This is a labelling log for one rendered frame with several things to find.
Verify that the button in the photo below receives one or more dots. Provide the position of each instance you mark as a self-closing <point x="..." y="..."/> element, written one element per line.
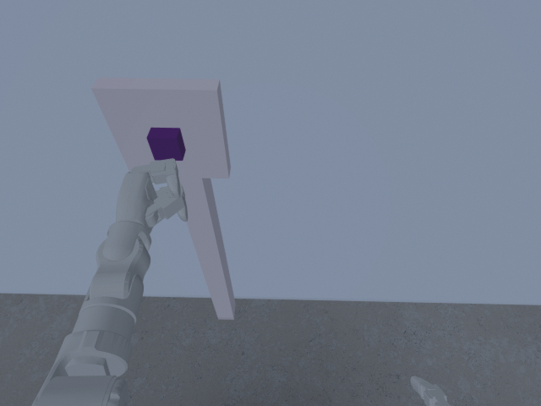
<point x="166" y="143"/>

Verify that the left robot upper arm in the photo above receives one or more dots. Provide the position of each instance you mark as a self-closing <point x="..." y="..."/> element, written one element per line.
<point x="85" y="391"/>

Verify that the panel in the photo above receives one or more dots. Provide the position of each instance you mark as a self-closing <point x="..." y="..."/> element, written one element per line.
<point x="131" y="106"/>

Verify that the left robot hand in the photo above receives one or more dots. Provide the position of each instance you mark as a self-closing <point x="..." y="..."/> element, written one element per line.
<point x="139" y="202"/>

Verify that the right robot hand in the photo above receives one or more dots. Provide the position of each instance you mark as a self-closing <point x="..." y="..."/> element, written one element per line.
<point x="431" y="394"/>

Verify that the left robot forearm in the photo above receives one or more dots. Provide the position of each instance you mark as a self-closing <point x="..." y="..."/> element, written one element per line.
<point x="99" y="344"/>

